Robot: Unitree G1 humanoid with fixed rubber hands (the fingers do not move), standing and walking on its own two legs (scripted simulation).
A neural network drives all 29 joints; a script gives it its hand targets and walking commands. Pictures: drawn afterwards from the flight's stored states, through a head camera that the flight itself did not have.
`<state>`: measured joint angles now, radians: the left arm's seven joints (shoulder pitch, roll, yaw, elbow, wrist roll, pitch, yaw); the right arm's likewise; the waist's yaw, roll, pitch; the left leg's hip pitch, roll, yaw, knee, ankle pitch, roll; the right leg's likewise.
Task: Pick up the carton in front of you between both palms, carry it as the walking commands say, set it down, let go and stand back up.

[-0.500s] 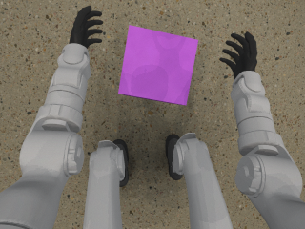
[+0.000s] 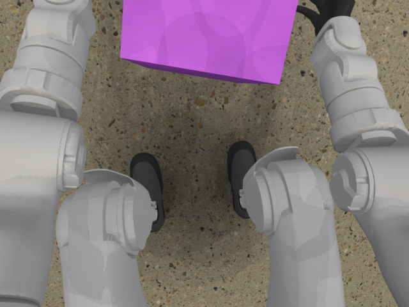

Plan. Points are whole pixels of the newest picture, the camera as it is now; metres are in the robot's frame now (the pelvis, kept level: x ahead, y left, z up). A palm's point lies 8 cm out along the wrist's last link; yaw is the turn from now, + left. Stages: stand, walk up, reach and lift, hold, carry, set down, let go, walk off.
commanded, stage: reach and lift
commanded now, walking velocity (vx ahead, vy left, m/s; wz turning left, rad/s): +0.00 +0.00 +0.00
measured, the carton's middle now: (205, 12) +0.53 -0.03 -0.25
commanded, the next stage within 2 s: none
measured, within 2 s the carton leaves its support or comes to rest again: leaves its support in 0.78 s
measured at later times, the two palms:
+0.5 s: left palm out of the picture +0.57 +0.11 -0.18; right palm (318, 6) +0.52 -0.19 -0.17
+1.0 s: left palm out of the picture +0.55 +0.13 -0.11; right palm out of the picture +0.52 -0.17 -0.10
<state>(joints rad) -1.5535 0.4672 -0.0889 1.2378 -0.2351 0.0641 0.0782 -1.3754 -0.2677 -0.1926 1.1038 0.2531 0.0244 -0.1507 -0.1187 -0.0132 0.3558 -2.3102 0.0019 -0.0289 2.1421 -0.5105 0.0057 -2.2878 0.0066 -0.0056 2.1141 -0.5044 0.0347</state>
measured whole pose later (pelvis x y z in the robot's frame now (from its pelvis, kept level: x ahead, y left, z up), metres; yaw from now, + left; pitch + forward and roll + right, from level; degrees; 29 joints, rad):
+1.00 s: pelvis +0.01 +0.00 +0.00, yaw +2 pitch +39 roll -1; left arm -1.31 0.23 0.08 0.93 -0.05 0.25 0.14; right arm -1.15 -0.11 -0.37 0.76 0.12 0.25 -0.18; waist -0.09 -0.03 0.12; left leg -2.29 -0.03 -0.03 2.16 -0.54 -0.01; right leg -2.27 0.05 0.03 2.15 -0.56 0.06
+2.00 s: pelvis +0.06 +0.00 +0.26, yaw +2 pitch +30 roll +0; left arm -0.63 -0.10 0.36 0.63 0.22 0.34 0.05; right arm -0.60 0.10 -0.43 0.58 -0.19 0.36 -0.04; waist -0.04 0.01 -0.24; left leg -1.34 -0.04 -0.05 1.28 -0.46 -0.01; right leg -1.33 0.04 0.05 1.27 -0.46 0.03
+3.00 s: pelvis +0.09 -0.01 +0.40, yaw +2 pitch -5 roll +0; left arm -0.35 -0.18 0.33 0.38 0.31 0.61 -0.02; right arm -0.36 0.18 -0.34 0.39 -0.31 0.61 0.02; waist 0.00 0.00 0.04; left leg -0.17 -0.02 -0.06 0.47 -0.22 -0.01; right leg -0.18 0.02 0.06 0.47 -0.22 0.00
